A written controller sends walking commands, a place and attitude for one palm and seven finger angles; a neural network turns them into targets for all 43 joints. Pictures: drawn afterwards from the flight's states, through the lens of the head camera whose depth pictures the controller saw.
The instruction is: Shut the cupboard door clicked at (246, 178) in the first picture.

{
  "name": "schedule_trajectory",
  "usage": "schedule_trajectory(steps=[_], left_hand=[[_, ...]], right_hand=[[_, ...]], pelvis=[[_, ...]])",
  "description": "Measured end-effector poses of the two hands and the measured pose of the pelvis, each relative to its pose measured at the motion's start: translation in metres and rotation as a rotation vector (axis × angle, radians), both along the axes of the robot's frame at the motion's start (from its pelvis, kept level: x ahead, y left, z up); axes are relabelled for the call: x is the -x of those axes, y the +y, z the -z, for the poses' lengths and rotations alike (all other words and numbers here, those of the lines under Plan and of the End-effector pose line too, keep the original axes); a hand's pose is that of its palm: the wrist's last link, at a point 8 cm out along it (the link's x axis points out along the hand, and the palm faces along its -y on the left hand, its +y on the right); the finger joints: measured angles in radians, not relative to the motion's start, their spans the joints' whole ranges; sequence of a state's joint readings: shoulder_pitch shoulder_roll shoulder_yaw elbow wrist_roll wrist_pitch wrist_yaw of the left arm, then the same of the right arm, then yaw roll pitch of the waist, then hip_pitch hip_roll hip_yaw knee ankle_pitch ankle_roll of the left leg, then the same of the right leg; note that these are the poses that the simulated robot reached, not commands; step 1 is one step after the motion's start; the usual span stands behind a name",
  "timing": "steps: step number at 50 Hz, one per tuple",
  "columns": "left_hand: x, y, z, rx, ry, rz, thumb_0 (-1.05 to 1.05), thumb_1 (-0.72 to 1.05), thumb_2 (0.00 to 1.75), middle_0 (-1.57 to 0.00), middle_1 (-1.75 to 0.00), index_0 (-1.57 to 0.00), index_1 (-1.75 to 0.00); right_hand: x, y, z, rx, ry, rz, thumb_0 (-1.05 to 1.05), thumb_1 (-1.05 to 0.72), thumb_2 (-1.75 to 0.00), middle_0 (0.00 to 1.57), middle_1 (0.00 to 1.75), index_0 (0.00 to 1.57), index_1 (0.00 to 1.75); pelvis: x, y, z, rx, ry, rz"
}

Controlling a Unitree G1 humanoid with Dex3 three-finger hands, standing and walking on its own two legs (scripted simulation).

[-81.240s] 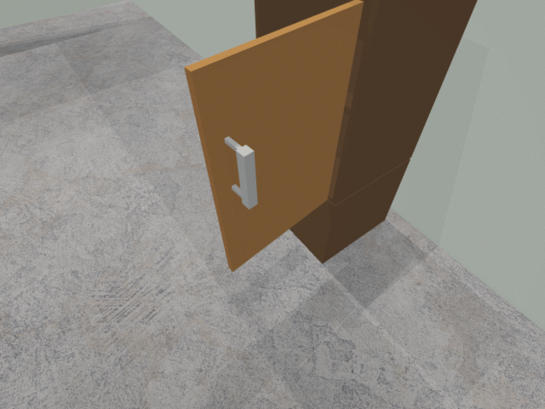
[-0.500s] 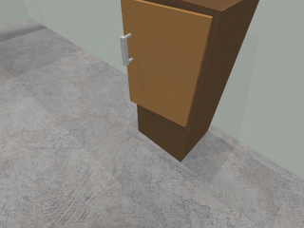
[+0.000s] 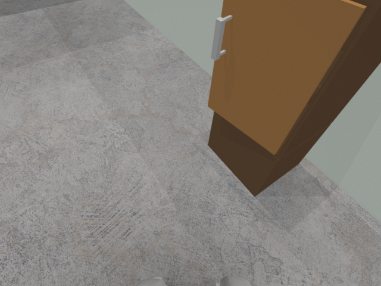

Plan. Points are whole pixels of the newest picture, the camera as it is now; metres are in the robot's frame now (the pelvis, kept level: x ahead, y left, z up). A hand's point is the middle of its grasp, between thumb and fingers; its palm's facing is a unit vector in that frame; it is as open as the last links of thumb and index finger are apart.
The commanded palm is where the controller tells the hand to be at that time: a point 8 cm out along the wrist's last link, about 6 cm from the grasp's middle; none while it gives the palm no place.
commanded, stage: walk to a spot facing it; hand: left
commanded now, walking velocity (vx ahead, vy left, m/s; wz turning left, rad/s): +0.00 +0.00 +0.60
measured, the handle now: (221, 38) +0.88 -0.08 +0.05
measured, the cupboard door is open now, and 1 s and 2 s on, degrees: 9 9 9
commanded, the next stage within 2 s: none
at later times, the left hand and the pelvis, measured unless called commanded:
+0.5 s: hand out of the picture +0.00 +0.15 -0.15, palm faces +0.31 -0.91 -0.28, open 7.4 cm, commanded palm none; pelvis +0.00 -0.06 +0.01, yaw +20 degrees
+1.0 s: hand out of the picture -0.03 +0.15 -0.14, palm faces +0.60 -0.74 -0.31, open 7.4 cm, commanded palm none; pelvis +0.01 -0.09 +0.00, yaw +37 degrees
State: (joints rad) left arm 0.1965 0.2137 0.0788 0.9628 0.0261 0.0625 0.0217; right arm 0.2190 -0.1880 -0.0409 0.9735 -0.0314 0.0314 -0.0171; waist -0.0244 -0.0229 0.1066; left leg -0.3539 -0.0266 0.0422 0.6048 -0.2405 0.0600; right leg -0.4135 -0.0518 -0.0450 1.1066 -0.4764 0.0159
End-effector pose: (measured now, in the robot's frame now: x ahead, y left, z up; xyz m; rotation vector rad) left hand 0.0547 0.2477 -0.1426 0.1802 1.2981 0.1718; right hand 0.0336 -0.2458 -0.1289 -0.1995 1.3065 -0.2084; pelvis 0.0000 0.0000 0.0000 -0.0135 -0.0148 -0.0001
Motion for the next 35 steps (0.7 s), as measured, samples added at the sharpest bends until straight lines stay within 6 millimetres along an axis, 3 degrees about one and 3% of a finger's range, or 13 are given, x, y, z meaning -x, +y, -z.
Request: schedule_trajectory(steps=[7, 13, 18, 23, 28, 33, 35], left_hand=[[-0.027, 0.010, -0.030, -0.050, -0.149, -0.038, 0.01, 0.91, 0.90, -0.20, -0.30, -0.20, -0.30], [-0.018, -0.009, -0.038, -0.078, -0.187, -0.091, 0.00, 0.91, 0.90, -0.20, -0.30, -0.20, -0.30], [0.023, -0.033, -0.035, -0.102, -0.135, -0.164, 0.00, 0.91, 0.90, -0.20, -0.30, -0.20, -0.30], [0.064, -0.055, -0.034, -0.074, -0.050, -0.254, 0.01, 0.90, 0.90, -0.20, -0.30, -0.20, -0.30], [0.103, -0.065, -0.021, -0.036, -0.017, -0.365, 0.01, 0.90, 0.90, -0.21, -0.30, -0.21, -0.30], [0.147, -0.060, 0.004, -0.006, 0.032, -0.480, 0.01, 0.90, 0.90, -0.21, -0.30, -0.21, -0.30], [0.157, -0.058, 0.005, -0.008, 0.059, -0.503, 0.01, 0.90, 0.90, -0.21, -0.30, -0.21, -0.30]], right_hand=[[-0.030, -0.010, -0.012, -0.003, -0.018, -0.103, 0.01, -0.91, -0.90, 0.20, 0.30, 0.20, 0.30], [-0.052, -0.036, -0.006, -0.016, -0.026, -0.165, 0.01, -0.91, -0.90, 0.20, 0.30, 0.20, 0.30], [-0.076, -0.058, 0.006, -0.028, -0.030, -0.218, 0.01, -0.91, -0.90, 0.20, 0.30, 0.20, 0.30], [-0.098, -0.056, 0.000, -0.044, -0.025, -0.289, 0.01, -0.91, -0.90, 0.20, 0.30, 0.19, 0.29], [-0.126, -0.032, -0.003, -0.044, -0.015, -0.414, 0.01, -0.91, -0.90, 0.19, 0.30, 0.19, 0.29], [-0.162, 0.007, 0.000, -0.029, -0.093, -0.542, 0.01, -0.91, -0.90, 0.20, 0.30, 0.19, 0.29], [-0.169, 0.018, -0.006, -0.032, -0.123, -0.573, 0.01, -0.91, -0.90, 0.20, 0.30, 0.20, 0.29]], pelvis=[[0.006, -0.012, -0.013, 0.028, 0.045, -0.091], [0.007, -0.040, -0.010, 0.024, 0.058, -0.177], [0.006, -0.058, -0.004, -0.005, 0.050, -0.246], [0.001, -0.064, -0.011, -0.034, 0.040, -0.320], [-0.001, -0.062, -0.008, -0.043, 0.033, -0.406], [0.003, -0.051, 0.008, -0.031, 0.031, -0.476], [0.004, -0.051, 0.007, -0.031, 0.024, -0.485]])
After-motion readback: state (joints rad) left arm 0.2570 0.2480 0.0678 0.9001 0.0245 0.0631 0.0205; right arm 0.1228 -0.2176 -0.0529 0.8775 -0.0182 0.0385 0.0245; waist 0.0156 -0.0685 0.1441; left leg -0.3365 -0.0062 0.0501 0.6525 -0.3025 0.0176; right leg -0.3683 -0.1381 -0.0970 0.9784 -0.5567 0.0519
